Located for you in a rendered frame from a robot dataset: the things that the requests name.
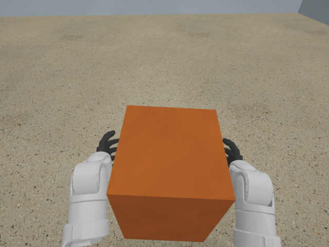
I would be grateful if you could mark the carton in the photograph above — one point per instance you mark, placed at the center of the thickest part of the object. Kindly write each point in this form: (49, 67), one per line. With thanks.
(170, 178)

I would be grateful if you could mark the robot right hand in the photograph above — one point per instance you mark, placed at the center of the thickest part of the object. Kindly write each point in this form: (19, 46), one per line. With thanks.
(233, 153)

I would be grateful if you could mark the right robot forearm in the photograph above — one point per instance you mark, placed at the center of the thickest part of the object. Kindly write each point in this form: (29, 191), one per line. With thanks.
(255, 207)

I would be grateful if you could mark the left robot forearm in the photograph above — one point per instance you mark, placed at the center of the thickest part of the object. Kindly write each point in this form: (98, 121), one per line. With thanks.
(87, 215)

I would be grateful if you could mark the robot left hand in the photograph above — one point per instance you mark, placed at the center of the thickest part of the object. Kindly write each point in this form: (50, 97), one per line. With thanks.
(105, 143)

